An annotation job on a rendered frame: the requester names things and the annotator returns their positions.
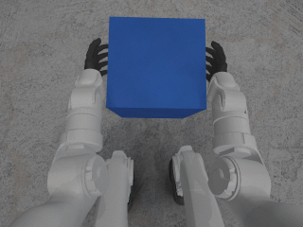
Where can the right robot hand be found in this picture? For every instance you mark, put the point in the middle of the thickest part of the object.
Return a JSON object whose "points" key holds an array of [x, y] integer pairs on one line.
{"points": [[218, 62]]}

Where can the robot right forearm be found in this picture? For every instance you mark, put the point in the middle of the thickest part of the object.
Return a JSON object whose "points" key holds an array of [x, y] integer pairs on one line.
{"points": [[232, 136]]}

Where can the left robot hand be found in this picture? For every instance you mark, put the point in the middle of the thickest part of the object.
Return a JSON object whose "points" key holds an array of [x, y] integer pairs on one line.
{"points": [[93, 57]]}

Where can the right robot foot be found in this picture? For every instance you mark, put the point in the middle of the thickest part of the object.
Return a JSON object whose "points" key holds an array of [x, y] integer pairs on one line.
{"points": [[179, 199]]}

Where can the left robot upper arm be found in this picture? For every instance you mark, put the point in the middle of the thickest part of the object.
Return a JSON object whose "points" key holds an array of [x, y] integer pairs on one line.
{"points": [[74, 184]]}

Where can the right robot shin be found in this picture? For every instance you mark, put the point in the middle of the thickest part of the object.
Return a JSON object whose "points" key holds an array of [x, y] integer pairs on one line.
{"points": [[179, 190]]}

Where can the right robot upper arm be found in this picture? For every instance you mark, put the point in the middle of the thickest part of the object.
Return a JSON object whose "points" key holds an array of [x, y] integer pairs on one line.
{"points": [[244, 187]]}

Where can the robot left forearm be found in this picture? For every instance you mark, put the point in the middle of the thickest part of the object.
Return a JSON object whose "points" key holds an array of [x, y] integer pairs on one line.
{"points": [[82, 134]]}

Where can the carton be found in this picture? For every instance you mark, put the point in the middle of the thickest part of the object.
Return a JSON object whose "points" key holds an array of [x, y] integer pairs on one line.
{"points": [[156, 67]]}

